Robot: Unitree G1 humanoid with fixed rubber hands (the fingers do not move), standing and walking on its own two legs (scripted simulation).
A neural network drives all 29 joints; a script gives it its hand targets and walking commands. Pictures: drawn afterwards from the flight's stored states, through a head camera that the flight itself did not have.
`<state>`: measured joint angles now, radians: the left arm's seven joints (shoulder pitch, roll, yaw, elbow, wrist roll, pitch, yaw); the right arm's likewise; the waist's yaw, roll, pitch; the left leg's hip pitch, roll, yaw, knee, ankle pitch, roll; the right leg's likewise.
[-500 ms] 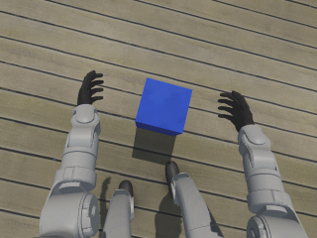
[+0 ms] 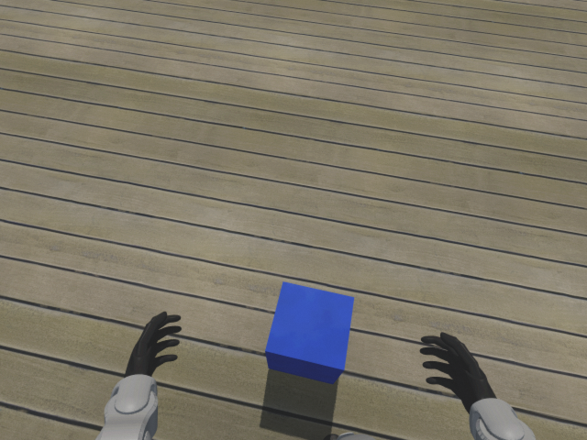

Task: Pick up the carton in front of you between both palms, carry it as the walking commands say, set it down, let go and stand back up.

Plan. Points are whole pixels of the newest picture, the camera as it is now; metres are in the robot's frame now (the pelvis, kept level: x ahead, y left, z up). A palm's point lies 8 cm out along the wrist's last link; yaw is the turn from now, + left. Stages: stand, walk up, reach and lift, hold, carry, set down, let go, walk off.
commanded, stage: let go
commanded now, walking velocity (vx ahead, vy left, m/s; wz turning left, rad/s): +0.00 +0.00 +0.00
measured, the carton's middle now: (308, 335) +0.41 -0.09 -0.64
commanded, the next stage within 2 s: stand in 0.66 s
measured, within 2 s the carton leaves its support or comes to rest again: neither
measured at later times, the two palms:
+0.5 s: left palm out of the picture +0.17 +0.25 -0.06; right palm (459, 380) +0.18 -0.22 -0.05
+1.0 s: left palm out of the picture +0.10 +0.29 -0.07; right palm (509, 422) +0.12 -0.29 -0.10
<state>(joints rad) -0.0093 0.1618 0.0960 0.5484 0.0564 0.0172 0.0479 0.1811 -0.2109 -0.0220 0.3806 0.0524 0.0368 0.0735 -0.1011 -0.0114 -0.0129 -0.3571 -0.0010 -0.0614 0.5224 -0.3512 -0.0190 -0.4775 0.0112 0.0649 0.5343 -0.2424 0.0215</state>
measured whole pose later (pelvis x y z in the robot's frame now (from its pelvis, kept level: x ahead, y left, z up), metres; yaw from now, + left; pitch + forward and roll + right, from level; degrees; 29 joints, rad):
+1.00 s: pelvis +0.00 -0.01 +0.00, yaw +1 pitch +1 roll +0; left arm 0.22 0.34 0.06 0.77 0.04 0.01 0.00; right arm 0.23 -0.35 -0.04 0.71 -0.05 0.00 -0.02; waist 0.02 0.06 0.01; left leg -0.16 0.01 -0.07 0.51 -0.37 -0.04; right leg -0.30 0.02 0.05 0.57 -0.29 0.00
